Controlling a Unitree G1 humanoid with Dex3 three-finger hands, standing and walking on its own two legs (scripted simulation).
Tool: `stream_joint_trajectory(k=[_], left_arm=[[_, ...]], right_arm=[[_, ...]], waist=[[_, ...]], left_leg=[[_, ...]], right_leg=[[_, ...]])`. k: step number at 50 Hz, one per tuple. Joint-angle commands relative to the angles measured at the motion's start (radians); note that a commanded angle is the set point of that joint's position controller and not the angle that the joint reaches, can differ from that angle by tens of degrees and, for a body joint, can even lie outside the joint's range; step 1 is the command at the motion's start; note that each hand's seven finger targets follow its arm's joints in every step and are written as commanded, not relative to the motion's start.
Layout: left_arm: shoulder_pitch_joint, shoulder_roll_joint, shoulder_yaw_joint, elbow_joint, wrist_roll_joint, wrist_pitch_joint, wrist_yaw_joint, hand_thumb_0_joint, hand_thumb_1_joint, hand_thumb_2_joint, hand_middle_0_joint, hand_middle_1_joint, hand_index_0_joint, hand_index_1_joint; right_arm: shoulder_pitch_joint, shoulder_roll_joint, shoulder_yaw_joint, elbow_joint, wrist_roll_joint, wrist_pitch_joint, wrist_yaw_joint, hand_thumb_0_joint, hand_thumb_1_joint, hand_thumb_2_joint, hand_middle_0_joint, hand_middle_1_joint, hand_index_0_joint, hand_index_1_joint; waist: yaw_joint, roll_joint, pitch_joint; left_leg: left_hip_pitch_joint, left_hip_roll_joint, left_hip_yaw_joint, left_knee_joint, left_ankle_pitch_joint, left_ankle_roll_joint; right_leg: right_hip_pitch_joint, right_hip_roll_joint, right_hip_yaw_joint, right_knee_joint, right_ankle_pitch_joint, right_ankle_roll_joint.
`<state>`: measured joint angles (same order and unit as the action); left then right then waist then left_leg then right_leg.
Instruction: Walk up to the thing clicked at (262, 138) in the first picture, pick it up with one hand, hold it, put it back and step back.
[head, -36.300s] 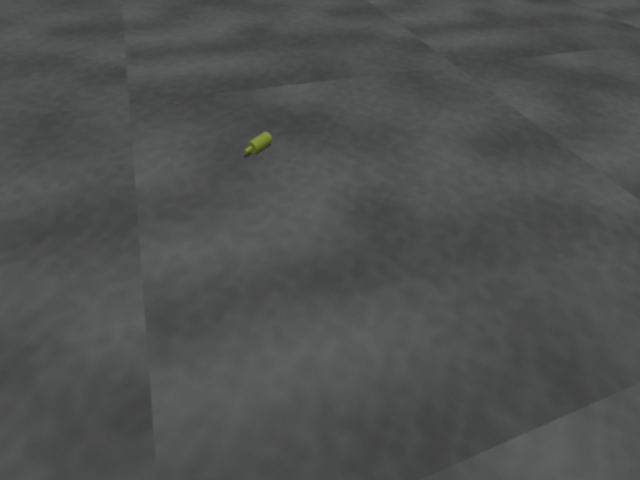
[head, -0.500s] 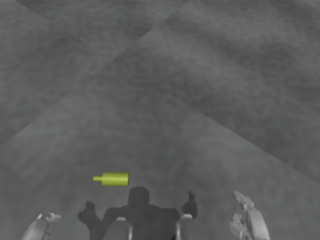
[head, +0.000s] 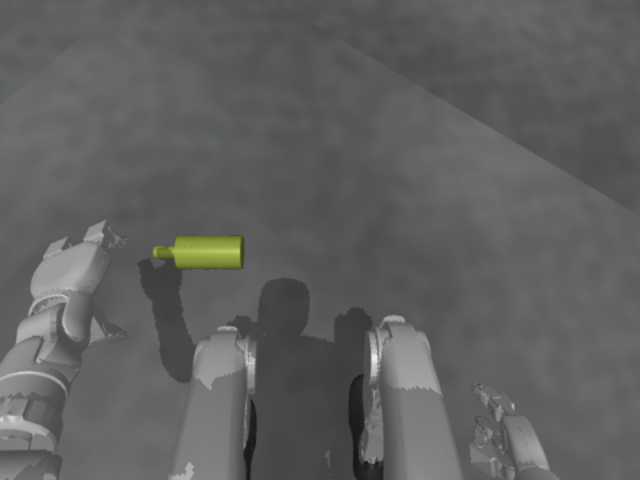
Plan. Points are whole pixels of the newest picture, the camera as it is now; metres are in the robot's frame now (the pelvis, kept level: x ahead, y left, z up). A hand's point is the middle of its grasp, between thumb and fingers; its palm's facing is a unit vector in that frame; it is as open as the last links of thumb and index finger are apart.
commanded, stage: rise first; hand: left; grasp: from above
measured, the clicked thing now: (199, 252) +0.51 +0.22 -0.43
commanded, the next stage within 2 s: none
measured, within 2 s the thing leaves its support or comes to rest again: neither
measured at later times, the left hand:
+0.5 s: hand (142, 266) +0.43 +0.27 -0.25, palm faces -0.46 -0.06 -0.89, open 14.1 cm
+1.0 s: hand (160, 256) +0.46 +0.25 -0.29, palm faces -0.47 -0.01 -0.88, open 14.0 cm
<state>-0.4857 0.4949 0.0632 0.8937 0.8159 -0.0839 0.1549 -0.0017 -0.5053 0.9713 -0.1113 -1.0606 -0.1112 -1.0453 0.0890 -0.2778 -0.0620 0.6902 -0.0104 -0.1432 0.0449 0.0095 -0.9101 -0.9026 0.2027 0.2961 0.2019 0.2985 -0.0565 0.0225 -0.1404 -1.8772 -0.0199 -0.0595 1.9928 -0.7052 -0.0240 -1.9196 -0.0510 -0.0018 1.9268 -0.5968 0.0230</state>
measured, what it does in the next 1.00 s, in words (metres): lowers itself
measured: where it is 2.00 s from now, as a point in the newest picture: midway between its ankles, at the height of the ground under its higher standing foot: (302, 460)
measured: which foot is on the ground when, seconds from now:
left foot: down 0.00-1.00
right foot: down 0.00-1.00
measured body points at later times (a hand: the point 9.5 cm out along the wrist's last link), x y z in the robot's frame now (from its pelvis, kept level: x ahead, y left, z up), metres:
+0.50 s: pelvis -0.01 +0.02 -0.08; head +0.21 +0.06 +0.31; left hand +0.45 +0.27 -0.19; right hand +0.05 -0.27 -0.19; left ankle +0.07 +0.13 -0.43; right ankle +0.10 -0.13 -0.43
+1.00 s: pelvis +0.00 +0.01 -0.11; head +0.24 +0.06 +0.27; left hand +0.48 +0.25 -0.24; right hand +0.03 -0.27 -0.21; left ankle +0.07 +0.13 -0.43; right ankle +0.10 -0.13 -0.43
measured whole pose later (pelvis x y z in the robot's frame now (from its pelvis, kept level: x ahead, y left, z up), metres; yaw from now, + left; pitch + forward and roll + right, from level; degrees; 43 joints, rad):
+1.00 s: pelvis +0.00 +0.01 -0.11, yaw -3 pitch +36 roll -7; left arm -0.94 0.67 0.07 1.45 1.31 -0.24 0.43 0.00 -0.49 0.99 -0.10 -1.00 -0.10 -0.98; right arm 0.16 -0.28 0.00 0.76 -0.14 -0.07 0.15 0.00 -0.91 -0.90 0.20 0.30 0.20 0.30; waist -0.23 0.00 -0.07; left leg -2.24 -0.05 -0.09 2.34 -0.73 0.00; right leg -2.25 -0.05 -0.01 2.22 -0.60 0.05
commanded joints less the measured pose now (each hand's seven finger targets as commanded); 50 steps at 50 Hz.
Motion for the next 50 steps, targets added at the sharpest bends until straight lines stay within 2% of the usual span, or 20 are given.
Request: stream_joint_trajectory(k=[1, 7, 12, 14, 15, 17, 22, 26, 28, 29, 32, 34, 36, 38, 40, 42, 44, 48, 49, 50], left_arm=[[-0.245, 0.287, 0.057, 0.002, 0.059, -0.061, 0.023, 0.0, -0.469, 0.987, -0.089, -1.041, -0.097, -1.035], [-0.38, 0.342, 0.054, 0.088, 0.171, -0.135, 0.07, 0.0, -0.511, 1.023, -0.06, -1.042, -0.068, -1.034], [-0.483, 0.372, 0.059, 0.162, 0.269, -0.169, 0.16, 0.0, -0.534, 1.036, -0.058, -1.004, -0.06, -1.002], [-0.531, 0.369, 0.05, 0.18, 0.306, -0.174, 0.192, 0.0, -0.542, 1.041, -0.058, -0.991, -0.057, -0.993], [-0.58, 0.366, 0.044, 0.186, 0.328, -0.174, 0.206, 0.0, -0.555, 1.055, -0.056, -0.979, -0.049, -0.986], [-0.595, 0.365, 0.042, 0.215, 0.354, -0.164, 0.233, 0.0, -0.552, 1.046, -0.059, -0.977, -0.054, -0.982], [-0.66, 0.329, 0.016, 0.268, 0.394, -0.139, 0.267, 0.0, -0.541, 1.028, -0.063, -0.971, -0.061, -0.972], [-0.661, 0.348, 0.019, 0.33, 0.407, -0.123, 0.273, 0.0, -0.537, 1.022, -0.063, -0.972, -0.063, -0.971], [-0.651, 0.336, 0.016, 0.363, 0.415, -0.121, 0.27, 0.0, -0.521, 1.008, -0.072, -0.962, -0.073, -0.959], [-0.686, 0.35, 0.017, 0.337, 0.418, -0.123, 0.271, 0.0, -0.516, 1.003, -0.067, -0.978, -0.072, -0.971], [-0.68, 0.355, 0.014, 0.373, 0.438, -0.129, 0.272, 0.0, -0.519, 1.004, -0.071, -0.977, -0.076, -0.97], [-0.692, 0.372, 0.025, 0.381, 0.449, -0.136, 0.277, 0.0, -0.507, 0.992, -0.078, -0.969, -0.084, -0.962], [-0.728, 0.371, 0.022, 0.381, 0.453, -0.148, 0.28, 0.0, -0.51, 0.993, -0.075, -0.974, -0.082, -0.965], [-0.731, 0.38, 0.024, 0.401, 0.465, -0.155, 0.288, 0.0, -0.51, 0.99, -0.071, -0.993, -0.081, -0.981], [-0.728, 0.366, 0.026, 0.422, 0.469, -0.157, 0.3, 0.0, -0.505, 0.984, -0.076, -0.991, -0.087, -0.979], [-0.753, 0.384, 0.033, 0.404, 0.473, -0.159, 0.31, 0.0, -0.493, 0.975, -0.079, -0.995, -0.093, -0.979], [-0.759, 0.373, 0.027, 0.416, 0.476, -0.158, 0.315, 0.0, -0.499, 0.976, -0.077, -1.003, -0.091, -0.987], [-0.766, 0.386, 0.034, 0.417, 0.478, -0.146, 0.324, 0.0, -0.502, 0.98, -0.07, -1.008, -0.084, -0.993], [-0.779, 0.392, 0.039, 0.41, 0.475, -0.146, 0.327, 0.0, -0.507, 0.985, -0.071, -1.003, -0.083, -0.99], [-0.771, 0.39, 0.046, 0.407, 0.47, -0.141, 0.329, 0.0, -0.503, 0.98, -0.072, -1.006, -0.085, -0.992]], right_arm=[[0.151, -0.187, -0.077, -0.077, -0.006, -0.018, -0.012, 0.0, -0.863, -0.892, 0.2, 0.3, 0.2, 0.3], [0.158, -0.193, -0.054, -0.054, -0.018, 0.014, 0.003, 0.0, -0.877, -0.895, 0.2, 0.3, 0.2, 0.3], [0.179, -0.211, -0.04, -0.018, -0.034, 0.042, 0.021, 0.0, -0.888, -0.897, 0.2, 0.299, 0.2, 0.299], [0.186, -0.21, -0.037, -0.007, -0.045, 0.047, 0.028, 0.0, -0.889, -0.897, 0.2, 0.299, 0.2, 0.299], [0.204, -0.215, -0.035, 0.002, -0.049, 0.05, 0.031, 0.0, -0.888, -0.897, 0.2, 0.299, 0.2, 0.299], [0.216, -0.223, -0.035, 0.02, -0.059, 0.054, 0.036, 0.0, -0.894, -0.898, 0.2, 0.299, 0.2, 0.299], [0.245, -0.231, -0.041, 0.049, -0.08, 0.065, 0.048, 0.0, -0.897, -0.899, 0.2, 0.299, 0.2, 0.299], [0.243, -0.23, -0.042, 0.043, -0.088, 0.074, 0.057, 0.0, -0.898, -0.899, 0.2, 0.299, 0.2, 0.299], [0.252, -0.228, -0.036, 0.043, -0.095, 0.076, 0.061, 0.0, -0.899, -0.898, 0.2, 0.299, 0.2, 0.299], [0.244, -0.227, -0.037, 0.044, -0.094, 0.077, 0.062, 0.0, -0.898, -0.898, 0.2, 0.299, 0.2, 0.299], [0.246, -0.221, -0.026, 0.042, -0.1, 0.081, 0.067, 0.0, -0.899, -0.898, 0.2, 0.299, 0.2, 0.299], [0.253, -0.226, -0.02, 0.044, -0.102, 0.082, 0.069, 0.0, -0.9, -0.898, 0.2, 0.299, 0.2, 0.299], [0.256, -0.227, -0.018, 0.043, -0.106, 0.079, 0.073, 0.0, -0.9, -0.898, 0.2, 0.299, 0.2, 0.299], [0.26, -0.227, -0.017, 0.048, -0.109, 0.078, 0.074, 0.0, -0.901, -0.899, 0.2, 0.299, 0.2, 0.299], [0.275, -0.226, -0.009, 0.049, -0.117, 0.075, 0.079, 0.0, -0.901, -0.899, 0.2, 0.299, 0.2, 0.299], [0.269, -0.228, -0.011, 0.052, -0.118, 0.076, 0.081, 0.0, -0.9, -0.898, 0.2, 0.299, 0.2, 0.299], [0.282, -0.231, -0.012, 0.052, -0.121, 0.075, 0.083, 0.0, -0.903, -0.9, 0.2, 0.299, 0.2, 0.299], [0.282, -0.238, -0.017, 0.056, -0.128, 0.073, 0.088, 0.0, -0.901, -0.899, 0.2, 0.299, 0.2, 0.299], [0.29, -0.24, -0.016, 0.055, -0.131, 0.072, 0.089, 0.0, -0.902, -0.9, 0.2, 0.3, 0.2, 0.3], [0.296, -0.242, -0.018, 0.056, -0.131, 0.073, 0.089, 0.0, -0.903, -0.9, 0.2, 0.3, 0.2, 0.3]], waist=[[-0.03, -0.022, -0.621], [-0.058, 0.033, -0.559], [-0.079, 0.111, -0.551], [-0.085, 0.165, -0.583], [-0.101, 0.191, -0.598], [-0.106, 0.22, -0.619], [-0.134, 0.287, -0.654], [-0.151, 0.225, -0.619], [-0.164, 0.192, -0.595], [-0.16, 0.206, -0.613], [-0.17, 0.183, -0.603], [-0.165, 0.176, -0.606], [-0.184, 0.182, -0.595], [-0.178, 0.196, -0.604], [-0.19, 0.204, -0.596], [-0.179, 0.235, -0.621], [-0.192, 0.231, -0.616], [-0.189, 0.247, -0.62], [-0.199, 0.254, -0.618], [-0.192, 0.247, -0.624]], left_leg=[[0.198, -0.029, 0.082, -0.205, 0.082, 0.053], [0.116, -0.035, 0.064, -0.155, -0.005, 0.057], [0.152, -0.032, 0.033, -0.13, 0.004, 0.047], [0.202, -0.031, 0.034, -0.115, 0.036, 0.041], [0.207, -0.032, 0.035, -0.105, 0.058, 0.039], [0.236, -0.029, 0.03, -0.091, 0.102, 0.033], [0.295, -0.023, 0.013, -0.069, 0.2, 0.021], [0.222, -0.031, 0.019, -0.049, 0.155, 0.036], [0.2, -0.03, 0.016, -0.036, 0.154, 0.04], [0.193, -0.032, 0.021, -0.029, 0.152, 0.042], [0.161, -0.035, 0.029, -0.005, 0.158, 0.047], [0.141, -0.037, 0.031, 0.007, 0.162, 0.051], [0.127, -0.035, 0.03, 0.018, 0.147, 0.053], [0.128, -0.038, 0.037, 0.029, 0.156, 0.053], [0.12, -0.038, 0.039, 0.038, 0.178, 0.051], [0.136, -0.037, 0.043, 0.044, 0.186, 0.05], [0.14, -0.037, 0.039, 0.04, 0.179, 0.049], [0.155, -0.035, 0.042, 0.049, 0.169, 0.049], [0.142, -0.034, 0.044, 0.052, 0.167, 0.049], [0.148, -0.034, 0.041, 0.048, 0.176, 0.049]], right_leg=[[0.44, 0.033, -0.017, -0.238, -0.022, -0.04], [0.3, 0.036, -0.047, -0.149, -0.088, -0.045], [0.161, 0.027, -0.08, -0.069, -0.043, -0.05], [0.128, 0.027, -0.087, -0.04, -0.015, -0.056], [0.116, 0.026, -0.089, -0.031, 0.008, -0.056], [0.088, 0.019, -0.093, -0.008, 0.047, -0.056], [0.042, 0.014, -0.106, 0.044, 0.125, -0.057], [0.054, 0.018, -0.109, 0.04, 0.097, -0.056], [0.055, 0.014, -0.108, 0.04, 0.098, -0.051], [0.059, 0.017, -0.107, 0.044, 0.098, -0.054], [0.075, 0.021, -0.105, 0.051, 0.101, -0.053], [0.071, 0.018, -0.101, 0.055, 0.11, -0.049], [0.046, 0.019, -0.102, 0.063, 0.099, -0.049], [0.051, 0.023, -0.104, 0.07, 0.107, -0.052], [0.054, 0.02, -0.104, 0.08, 0.126, -0.048], [0.048, 0.023, -0.104, 0.092, 0.133, -0.052], [0.034, 0.024, -0.108, 0.092, 0.125, -0.053], [0.023, 0.023, -0.108, 0.097, 0.12, -0.055], [0.03, 0.022, -0.109, 0.101, 0.12, -0.053], [0.031, 0.019, -0.108, 0.099, 0.129, -0.052]])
